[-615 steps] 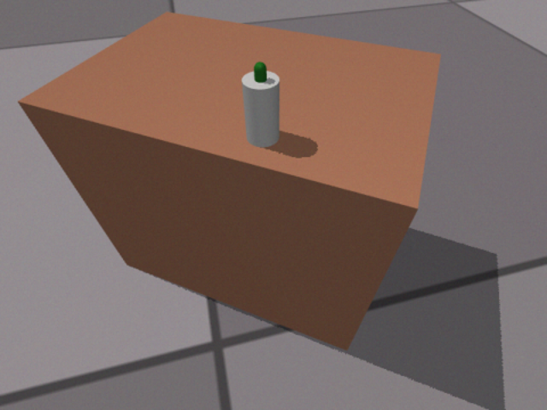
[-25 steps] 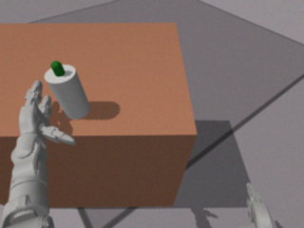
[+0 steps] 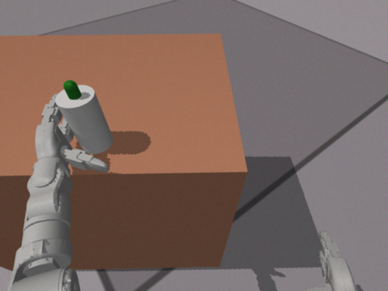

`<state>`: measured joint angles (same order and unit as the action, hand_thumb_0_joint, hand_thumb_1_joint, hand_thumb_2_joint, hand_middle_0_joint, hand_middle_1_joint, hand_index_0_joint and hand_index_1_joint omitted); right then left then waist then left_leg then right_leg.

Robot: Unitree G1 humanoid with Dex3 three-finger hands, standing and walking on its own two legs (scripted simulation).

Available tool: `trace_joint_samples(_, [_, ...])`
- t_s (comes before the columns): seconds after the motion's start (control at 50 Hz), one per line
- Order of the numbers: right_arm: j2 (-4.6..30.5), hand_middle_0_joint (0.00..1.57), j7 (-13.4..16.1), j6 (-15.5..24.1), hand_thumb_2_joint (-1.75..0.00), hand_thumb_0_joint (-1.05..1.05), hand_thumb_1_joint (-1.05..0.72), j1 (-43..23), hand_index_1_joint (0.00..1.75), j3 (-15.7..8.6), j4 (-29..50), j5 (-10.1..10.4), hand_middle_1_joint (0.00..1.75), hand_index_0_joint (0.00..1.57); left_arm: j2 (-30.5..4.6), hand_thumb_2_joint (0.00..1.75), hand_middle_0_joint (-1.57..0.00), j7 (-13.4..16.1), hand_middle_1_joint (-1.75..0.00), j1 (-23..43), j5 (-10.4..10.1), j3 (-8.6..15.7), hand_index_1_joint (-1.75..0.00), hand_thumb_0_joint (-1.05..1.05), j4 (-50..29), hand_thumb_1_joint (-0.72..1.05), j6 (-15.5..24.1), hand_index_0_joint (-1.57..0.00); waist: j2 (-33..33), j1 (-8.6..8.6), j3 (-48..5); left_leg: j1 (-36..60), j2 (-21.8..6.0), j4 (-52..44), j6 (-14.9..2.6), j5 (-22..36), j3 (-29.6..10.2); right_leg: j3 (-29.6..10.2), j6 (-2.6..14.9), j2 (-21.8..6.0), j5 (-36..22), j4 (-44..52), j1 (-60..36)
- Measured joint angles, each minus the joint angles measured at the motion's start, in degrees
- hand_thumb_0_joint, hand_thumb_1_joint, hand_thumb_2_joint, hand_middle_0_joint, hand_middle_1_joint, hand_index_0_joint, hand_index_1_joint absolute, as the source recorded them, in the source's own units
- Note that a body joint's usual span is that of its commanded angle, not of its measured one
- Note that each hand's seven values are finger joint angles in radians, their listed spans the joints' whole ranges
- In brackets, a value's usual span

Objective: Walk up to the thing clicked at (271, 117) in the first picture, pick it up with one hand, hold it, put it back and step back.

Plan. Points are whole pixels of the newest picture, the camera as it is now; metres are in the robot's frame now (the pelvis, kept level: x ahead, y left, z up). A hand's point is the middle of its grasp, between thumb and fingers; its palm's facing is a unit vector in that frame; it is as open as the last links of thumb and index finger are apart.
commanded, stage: close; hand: left
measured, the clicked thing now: (84, 115) +0.44 +0.24 +0.14
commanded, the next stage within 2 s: settle in 0.68 s
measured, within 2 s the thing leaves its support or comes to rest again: leaves its support in 1.24 s
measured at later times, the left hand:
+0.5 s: hand (84, 124) +0.43 +0.24 +0.13, palm faces +0.23 -0.97 +0.01, open 11.8 cm
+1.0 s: hand (86, 123) +0.43 +0.24 +0.13, palm faces +0.25 -0.97 -0.01, open 10.1 cm
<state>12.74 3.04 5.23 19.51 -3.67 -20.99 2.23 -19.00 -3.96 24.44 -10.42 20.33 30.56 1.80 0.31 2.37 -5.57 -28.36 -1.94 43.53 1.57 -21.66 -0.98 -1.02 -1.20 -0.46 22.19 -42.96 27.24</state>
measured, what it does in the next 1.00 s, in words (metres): stands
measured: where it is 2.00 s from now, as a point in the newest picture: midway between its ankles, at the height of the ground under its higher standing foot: outside the picture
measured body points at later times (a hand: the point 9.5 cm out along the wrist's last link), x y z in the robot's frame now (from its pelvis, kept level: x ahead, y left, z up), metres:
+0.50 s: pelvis -0.01 +0.01 +0.00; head +0.03 +0.02 +0.45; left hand +0.41 +0.30 +0.13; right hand +0.14 -0.26 -0.05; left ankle +0.00 +0.14 -0.71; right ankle -0.01 -0.13 -0.71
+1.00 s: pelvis +0.00 +0.01 -0.01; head +0.04 +0.01 +0.44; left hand +0.41 +0.29 +0.13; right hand +0.15 -0.24 -0.07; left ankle +0.00 +0.14 -0.71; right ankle -0.01 -0.13 -0.71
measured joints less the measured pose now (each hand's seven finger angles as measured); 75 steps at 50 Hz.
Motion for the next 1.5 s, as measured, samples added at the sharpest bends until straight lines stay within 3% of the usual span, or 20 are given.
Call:
trace_joint_samples(0.1, [-0.1, 0.06, -0.1, -0.1, -0.06, -0.01, 0.50, 0.1, 0.06, -0.1, 0.3, 0.0, 0.05, 0.06, -1.6, 0.05, -0.24, 0.4, -0.12, 2.2, 0.3, 1.3, -0.11, -0.01, 2.3, -0.60, -0.4, -0.24, -0.1, 0.24, 0.4, -0.2, -0.1, 0.0, 0.04, 0.2, 0.0, 0.0, 0.05, 0.1, -0.2, 0.0, 0.3])
trace_joint_samples(0.26, [0.1, 0.06, 0.0, 0.0, -0.05, -0.01, 0.50, -0.8, 0.06, 0.3, -0.9, 0.0, 0.05, 0.06, -4.2, 0.14, -0.44, -0.8, -0.28, 7.0, 0.6, 1.2, -0.27, -0.01, 8.1, -0.55, 0.3, -0.44, -0.2, 0.62, 0.3, -1.9, 0.1, 0.5, -0.15, 0.4, -0.1, 0.1, -0.12, 0.0, -0.5, -0.2, 1.7])
trace_joint_samples(0.56, [0.2, 0.06, -0.8, -0.5, -0.05, -0.01, 0.50, -0.3, 0.06, 0.0, 0.1, -0.1, 0.05, 0.06, -4.4, 0.47, -0.82, 0.7, -0.66, 10.7, 1.2, 0.7, -0.66, -0.01, 12.6, -0.26, 2.5, -0.85, -0.2, 1.47, -0.2, -4.4, -0.1, 1.9, -0.64, -0.2, 0.6, -0.7, -0.61, 0.1, -0.6, -0.8, 4.2])
trace_joint_samples(0.84, [-1.1, 0.05, -1.6, -1.5, -0.05, -0.01, 0.51, -0.7, 0.06, 1.5, -0.5, -0.5, 0.05, 0.06, -2.9, 0.97, -0.75, 1.4, -0.91, 10.4, 0.8, -0.8, -0.91, 0.00, 11.4, -0.37, 2.4, -0.78, 0.3, 0.16, -1.1, -5.3, 0.2, 2.7, -0.73, -0.9, 0.4, -0.5, -0.70, -0.1, 0.1, -1.6, 4.9])
trace_joint_samples(1.02, [-0.8, 0.06, -1.3, -2.1, -0.06, -0.01, 0.51, 0.3, 0.06, 1.6, 0.6, -0.3, 0.05, 0.06, -2.6, 1.04, -0.72, 2.0, -0.98, 9.4, 1.8, -1.2, -0.99, 0.00, 9.0, -0.40, 0.7, -0.74, 0.2, 0.10, -1.1, -4.7, 0.1, 2.5, -0.65, -1.0, 0.3, -0.4, -0.65, -0.1, 0.4, -1.5, 4.3])
trace_joint_samples(1.26, [-0.8, 0.06, -0.1, -1.6, -0.06, -0.01, 0.51, -1.1, 0.06, 1.1, -1.0, -0.3, 0.05, 0.06, -1.1, 1.06, -0.71, 3.2, -1.01, 7.1, 2.4, -1.5, -1.01, 0.00, 4.0, -0.42, -4.6, -0.74, 1.1, 0.65, -0.7, -2.0, -0.1, 1.7, -0.44, -1.0, 0.0, 0.0, -0.52, 0.1, 0.2, -0.2, 1.3])
trace_joint_samples(1.5, [-0.9, 0.05, 0.5, 0.1, -0.06, -0.01, 0.51, -2.3, 0.06, 1.2, -4.6, -0.1, 0.05, 0.06, -2.6, 1.08, -0.71, 3.1, -1.02, 10.3, 2.5, -1.3, -1.03, 0.00, 4.0, -0.44, -8.7, -0.73, 1.5, 0.53, -0.1, 0.5, -0.2, -0.4, -0.18, 0.7, -0.3, 0.3, -0.21, 0.2, -1.3, 1.6, -1.1])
